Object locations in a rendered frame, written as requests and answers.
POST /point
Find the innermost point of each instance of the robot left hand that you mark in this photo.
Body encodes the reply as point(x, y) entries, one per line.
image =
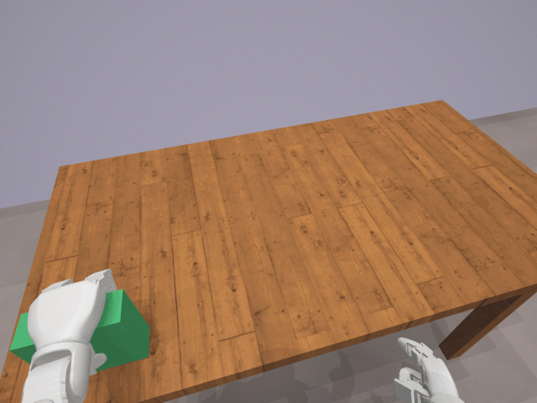
point(67, 311)

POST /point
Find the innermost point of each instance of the table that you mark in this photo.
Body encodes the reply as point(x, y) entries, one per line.
point(252, 252)

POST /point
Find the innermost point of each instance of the robot left forearm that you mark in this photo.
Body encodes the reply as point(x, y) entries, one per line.
point(58, 373)

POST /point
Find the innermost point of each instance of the sponge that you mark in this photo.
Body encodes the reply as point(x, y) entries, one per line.
point(122, 333)

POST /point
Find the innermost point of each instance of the robot right hand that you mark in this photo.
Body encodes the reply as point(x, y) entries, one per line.
point(435, 378)

